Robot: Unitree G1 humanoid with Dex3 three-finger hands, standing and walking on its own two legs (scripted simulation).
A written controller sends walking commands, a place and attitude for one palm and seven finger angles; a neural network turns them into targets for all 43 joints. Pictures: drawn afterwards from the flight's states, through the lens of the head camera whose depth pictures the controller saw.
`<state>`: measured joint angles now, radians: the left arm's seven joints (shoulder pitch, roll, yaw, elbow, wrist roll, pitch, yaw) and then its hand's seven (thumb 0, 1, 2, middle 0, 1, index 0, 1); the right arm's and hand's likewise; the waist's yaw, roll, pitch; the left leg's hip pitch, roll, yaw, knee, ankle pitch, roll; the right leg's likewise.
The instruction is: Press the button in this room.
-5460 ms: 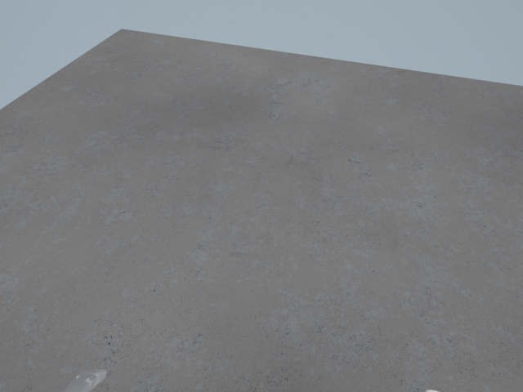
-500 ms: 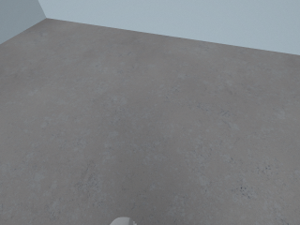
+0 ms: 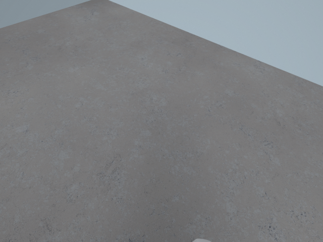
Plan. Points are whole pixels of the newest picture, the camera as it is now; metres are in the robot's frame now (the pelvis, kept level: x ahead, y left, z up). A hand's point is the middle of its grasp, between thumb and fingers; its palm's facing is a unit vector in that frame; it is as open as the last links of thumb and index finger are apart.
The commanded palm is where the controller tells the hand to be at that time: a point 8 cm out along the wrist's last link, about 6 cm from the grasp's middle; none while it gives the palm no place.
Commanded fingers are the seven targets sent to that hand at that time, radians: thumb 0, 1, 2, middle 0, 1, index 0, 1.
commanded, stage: turn or walk to find it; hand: left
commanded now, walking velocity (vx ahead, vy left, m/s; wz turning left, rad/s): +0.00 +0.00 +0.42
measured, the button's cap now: out of the picture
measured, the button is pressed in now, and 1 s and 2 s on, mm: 0 0 0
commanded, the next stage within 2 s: none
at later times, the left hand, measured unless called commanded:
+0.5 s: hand out of the picture +0.00 +0.14 -0.15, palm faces +0.24 -0.94 -0.26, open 7.4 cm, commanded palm none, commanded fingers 0.00 0.90 0.90 -0.20 -0.30 -0.20 -0.30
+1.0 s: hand out of the picture -0.16 +0.22 -0.18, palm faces +0.48 -0.85 -0.22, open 7.4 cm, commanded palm none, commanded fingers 0.00 0.90 0.90 -0.20 -0.30 -0.20 -0.30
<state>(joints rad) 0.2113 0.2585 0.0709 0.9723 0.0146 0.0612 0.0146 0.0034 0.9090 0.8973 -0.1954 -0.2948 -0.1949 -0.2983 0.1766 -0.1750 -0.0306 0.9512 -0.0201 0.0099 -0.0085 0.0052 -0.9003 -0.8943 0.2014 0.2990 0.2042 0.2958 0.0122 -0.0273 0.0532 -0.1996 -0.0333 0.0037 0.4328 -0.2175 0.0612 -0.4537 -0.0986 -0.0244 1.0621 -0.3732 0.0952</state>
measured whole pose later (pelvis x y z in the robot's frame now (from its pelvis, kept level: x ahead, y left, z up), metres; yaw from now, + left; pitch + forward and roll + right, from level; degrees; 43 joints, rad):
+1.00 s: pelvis -0.11 +0.00 +0.00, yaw +26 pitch -1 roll -2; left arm 0.22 0.26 0.07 0.98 0.02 0.06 0.01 0.00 0.91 0.90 -0.20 -0.29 -0.19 -0.30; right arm 0.18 -0.17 -0.03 0.96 -0.02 0.01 -0.01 0.01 -0.90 -0.89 0.20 0.30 0.20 0.30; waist 0.02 -0.04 0.05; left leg -0.19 -0.03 0.01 0.44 -0.23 0.07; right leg -0.47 -0.09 -0.03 1.09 -0.35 0.09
